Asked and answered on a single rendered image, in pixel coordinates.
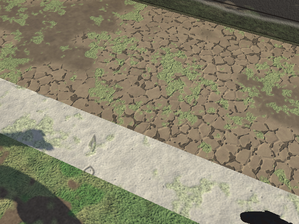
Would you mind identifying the right robot hand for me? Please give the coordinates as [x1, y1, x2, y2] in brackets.
[240, 210, 292, 224]

